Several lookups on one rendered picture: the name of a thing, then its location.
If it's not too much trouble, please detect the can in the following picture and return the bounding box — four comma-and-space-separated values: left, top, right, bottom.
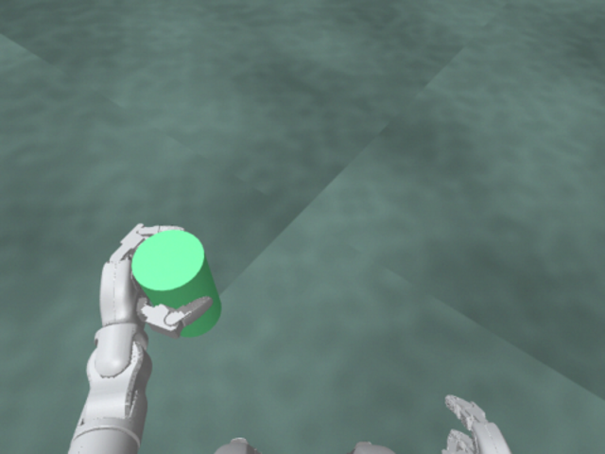
131, 230, 221, 338

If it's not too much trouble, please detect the right robot hand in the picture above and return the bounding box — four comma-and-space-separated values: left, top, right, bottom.
441, 394, 512, 454

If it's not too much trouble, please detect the left robot hand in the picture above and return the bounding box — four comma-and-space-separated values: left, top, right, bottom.
99, 223, 213, 340

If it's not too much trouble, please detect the left robot arm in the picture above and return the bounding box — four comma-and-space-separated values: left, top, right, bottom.
68, 323, 152, 454

